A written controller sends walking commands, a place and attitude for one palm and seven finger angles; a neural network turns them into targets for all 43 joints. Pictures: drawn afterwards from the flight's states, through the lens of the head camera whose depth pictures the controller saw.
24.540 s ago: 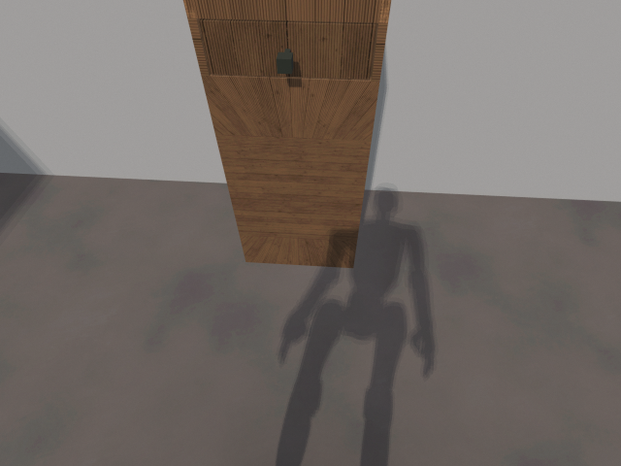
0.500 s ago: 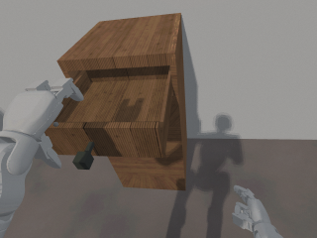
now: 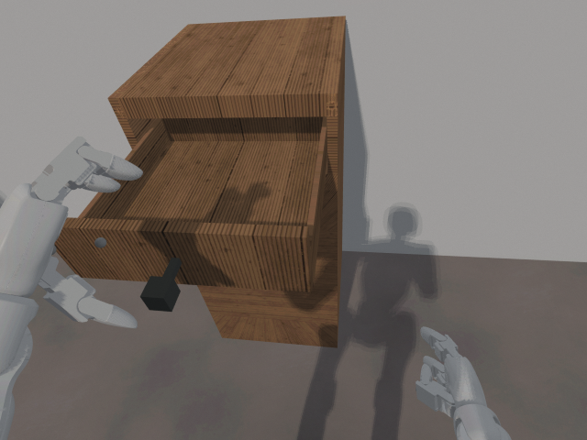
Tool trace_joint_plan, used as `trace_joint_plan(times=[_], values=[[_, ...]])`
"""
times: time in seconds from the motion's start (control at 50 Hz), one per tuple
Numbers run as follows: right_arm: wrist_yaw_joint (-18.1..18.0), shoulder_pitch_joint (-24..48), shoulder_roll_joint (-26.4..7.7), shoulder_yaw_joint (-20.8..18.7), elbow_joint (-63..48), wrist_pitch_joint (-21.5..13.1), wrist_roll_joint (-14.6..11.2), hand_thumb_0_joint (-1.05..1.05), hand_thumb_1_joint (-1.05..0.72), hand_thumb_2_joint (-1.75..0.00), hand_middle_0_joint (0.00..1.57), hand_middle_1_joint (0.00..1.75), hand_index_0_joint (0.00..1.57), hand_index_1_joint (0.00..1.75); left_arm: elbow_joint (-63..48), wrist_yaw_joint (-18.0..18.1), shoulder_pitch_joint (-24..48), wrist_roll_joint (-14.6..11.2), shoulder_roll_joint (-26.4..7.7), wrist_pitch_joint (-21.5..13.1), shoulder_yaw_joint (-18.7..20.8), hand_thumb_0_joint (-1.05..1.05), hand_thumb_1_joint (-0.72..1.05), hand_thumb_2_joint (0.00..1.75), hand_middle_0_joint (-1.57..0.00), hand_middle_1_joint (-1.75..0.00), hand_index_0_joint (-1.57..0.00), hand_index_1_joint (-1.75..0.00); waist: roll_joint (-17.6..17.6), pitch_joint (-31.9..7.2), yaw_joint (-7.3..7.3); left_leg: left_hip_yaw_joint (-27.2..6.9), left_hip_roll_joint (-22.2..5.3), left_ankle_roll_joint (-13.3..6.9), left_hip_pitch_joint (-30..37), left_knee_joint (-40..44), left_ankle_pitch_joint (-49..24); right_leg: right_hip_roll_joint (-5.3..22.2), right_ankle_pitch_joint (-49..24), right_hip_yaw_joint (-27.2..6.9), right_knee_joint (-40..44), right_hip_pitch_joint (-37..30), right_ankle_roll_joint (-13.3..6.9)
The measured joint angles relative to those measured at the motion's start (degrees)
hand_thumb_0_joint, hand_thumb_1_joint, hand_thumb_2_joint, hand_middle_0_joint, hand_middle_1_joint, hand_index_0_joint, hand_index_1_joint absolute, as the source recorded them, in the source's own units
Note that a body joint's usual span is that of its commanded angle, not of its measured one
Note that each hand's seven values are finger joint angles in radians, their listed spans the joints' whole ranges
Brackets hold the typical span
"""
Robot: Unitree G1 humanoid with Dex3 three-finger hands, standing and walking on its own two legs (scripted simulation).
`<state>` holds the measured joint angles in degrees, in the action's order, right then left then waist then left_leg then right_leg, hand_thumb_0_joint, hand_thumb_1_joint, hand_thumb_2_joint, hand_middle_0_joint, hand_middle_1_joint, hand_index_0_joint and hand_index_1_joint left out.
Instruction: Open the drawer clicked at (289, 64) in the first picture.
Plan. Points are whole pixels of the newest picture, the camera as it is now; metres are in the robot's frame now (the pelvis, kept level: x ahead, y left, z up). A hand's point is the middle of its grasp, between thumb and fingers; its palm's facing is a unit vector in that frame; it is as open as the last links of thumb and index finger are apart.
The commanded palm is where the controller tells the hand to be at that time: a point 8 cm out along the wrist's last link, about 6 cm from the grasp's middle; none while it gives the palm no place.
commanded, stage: draw the hand back to the body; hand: left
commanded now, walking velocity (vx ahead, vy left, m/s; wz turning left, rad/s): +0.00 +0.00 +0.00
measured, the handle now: (166, 282) +0.28 +0.22 +0.09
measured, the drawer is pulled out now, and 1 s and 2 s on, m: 0.30 0.30 0.30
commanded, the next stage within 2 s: step back with the hand held close in 0.90 s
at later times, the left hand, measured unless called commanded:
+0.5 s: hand (72, 210) +0.22 +0.22 +0.28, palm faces +0.48 -0.80 -0.37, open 10.5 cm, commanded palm +0.17 +0.27 +0.28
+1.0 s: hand (53, 222) +0.21 +0.23 +0.28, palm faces +0.53 -0.79 -0.32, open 7.5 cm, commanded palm +0.16 +0.27 +0.28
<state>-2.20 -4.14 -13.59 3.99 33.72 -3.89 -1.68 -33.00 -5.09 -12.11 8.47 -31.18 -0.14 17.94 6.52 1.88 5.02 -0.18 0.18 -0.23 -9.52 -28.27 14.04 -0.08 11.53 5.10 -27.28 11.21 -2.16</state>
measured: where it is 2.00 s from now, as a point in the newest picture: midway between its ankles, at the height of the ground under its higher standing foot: outside the picture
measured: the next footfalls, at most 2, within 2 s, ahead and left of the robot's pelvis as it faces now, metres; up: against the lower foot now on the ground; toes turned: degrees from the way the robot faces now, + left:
right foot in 1.92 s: -0.10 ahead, -0.10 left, +0.00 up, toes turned -1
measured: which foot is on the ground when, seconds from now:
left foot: down 0.00-1.00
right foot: down 0.00-1.00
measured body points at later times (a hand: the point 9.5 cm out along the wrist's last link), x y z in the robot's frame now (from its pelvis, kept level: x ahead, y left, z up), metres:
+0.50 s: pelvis +0.03 +0.00 +0.01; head +0.01 -0.02 +0.45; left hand +0.19 +0.26 +0.30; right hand +0.22 -0.22 -0.08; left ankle +0.02 +0.12 -0.74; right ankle +0.04 -0.09 -0.74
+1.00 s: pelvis +0.02 +0.00 +0.01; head +0.00 -0.03 +0.45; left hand +0.18 +0.27 +0.29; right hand +0.23 -0.21 -0.07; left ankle +0.02 +0.12 -0.74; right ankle +0.04 -0.09 -0.74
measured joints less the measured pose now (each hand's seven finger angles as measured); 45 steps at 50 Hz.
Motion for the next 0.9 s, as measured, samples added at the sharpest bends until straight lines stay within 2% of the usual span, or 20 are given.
trace_joint_plan(times=[0.02,0.06,0.1,0.16,0.26,0.4,0.48,0.56,0.78,0.9], values=[[-0.5,-0.6,0.8,0.1,0.3,-1.4,0.3,0.01,-0.91,-0.90,0.20,0.30,0.20,0.30,-1.2,1.8,-0.7,-4.0,2.1,-2.4,0.9,0.00,-0.47,0.31,-0.32,-1.18,-0.32,-1.18,-0.8,0.5,-0.31,0.0,-0.3,0.1,0.4,0.3,0.0,-0.3,-0.3,0.0,0.7,-0.6,-0.1],[-1.2,-2.1,2.0,0.1,0.9,-3.5,0.8,0.01,-0.91,-0.90,0.20,0.30,0.20,0.30,-2.8,4.9,-0.6,-8.6,5.7,-6.2,2.1,0.00,-0.44,0.33,-0.32,-1.16,-0.32,-1.16,-2.3,1.1,-0.50,-0.1,-0.7,0.4,1.5,1.1,-0.1,-0.8,-0.7,0.1,2.0,-1.9,-0.3],[-1.6,-3.7,2.5,0.0,1.9,-4.8,1.1,0.01,-0.91,-0.90,0.20,0.30,0.20,0.30,-3.0,7.4,0.3,-10.9,8.3,-8.8,3.3,0.00,-0.39,0.34,-0.31,-1.13,-0.31,-1.13,-3.2,1.4,-0.54,-0.1,-0.9,0.6,2.6,1.8,-0.1,-1.1,-0.9,0.1,3.1,-3.1,-0.5],[-1.6,-5.5,2.6,-0.4,3.6,-5.2,1.4,0.01,-0.91,-0.90,0.20,0.30,0.20,0.30,-1.7,9.9,1.7,-12.6,10.9,-10.5,5.1,0.00,-0.32,0.38,-0.30,-1.08,-0.30,-1.08,-4.0,1.6,-0.77,0.0,-1.0,0.6,4.0,3.0,-0.2,-1.2,-0.9,0.0,4.1,-4.4,-0.5],[-1.3,-6.9,1.6,-1.4,5.4,-5.2,1.9,0.01,-0.91,-0.90,0.20,0.30,0.20,0.30,-1.2,11.2,0.7,-13.1,12.2,-10.7,5.3,0.00,-0.17,0.44,-0.28,-0.98,-0.28,-0.98,-4.1,1.7,-1.49,0.5,-1.0,0.4,5.0,3.9,0.1,-1.2,-0.7,-0.5,4.7,-5.1,-0.3],[-1.1,-6.7,0.7,-3.1,4.8,-4.7,1.8,0.01,-0.91,-0.90,0.20,0.30,0.20,0.30,-4.3,10.4,-5.8,-13.2,9.6,-10.8,5.9,0.00,0.06,0.54,-0.27,-0.83,-0.27,-0.83,-3.3,0.7,-2.33,1.1,-1.2,0.4,5.2,3.7,1.1,-1.4,0.2,-1.2,4.4,-5.1,-0.1],[-1.2,-5.9,0.7,-3.5,4.1,-3.9,1.3,0.01,-0.91,-0.90,0.20,0.30,0.20,0.30,-4.1,10.3,-6.8,-13.5,8.5,-10.8,7.6,0.00,0.20,0.60,-0.26,-0.74,-0.26,-0.74,-2.8,0.1,-1.89,1.1,-1.2,0.4,5.2,3.5,1.4,-1.5,0.4,-1.1,4.4,-5.1,-0.1],[-1.2,-4.9,1.0,-3.5,3.6,-3.2,1.1,0.01,-0.91,-0.90,0.20,0.30,0.20,0.30,-2.6,10.5,-6.2,-13.9,9.0,-10.2,8.6,0.00,0.34,0.66,-0.25,-0.65,-0.25,-0.65,-2.4,-0.2,-1.30,0.9,-1.2,0.4,5.0,3.6,1.3,-1.4,0.3,-0.9,4.6,-5.1,-0.1],[-1.1,-4.0,2.0,-2.5,3.1,-3.1,1.5,0.01,-0.91,-0.90,0.20,0.30,0.20,0.30,-2.4,10.8,-6.0,-13.8,10.8,-8.5,7.3,0.01,0.71,0.82,-0.22,-0.41,-0.22,-0.41,-2.5,-0.5,-0.25,0.1,-1.2,0.5,5.1,3.4,1.1,-1.5,0.2,-0.2,4.8,-5.6,-0.3],[-1.1,-4.3,2.2,-2.3,3.3,-3.2,1.5,0.01,-0.91,-0.90,0.20,0.30,0.20,0.30,-2.4,10.9,-5.1,-13.8,10.5,-8.5,7.5,0.01,0.82,0.87,-0.21,-0.34,-0.21,-0.34,-2.6,-0.2,-0.33,0.0,-1.3,0.6,5.2,3.4,0.9,-1.5,-0.1,-0.1,4.9,-5.8,-0.4]])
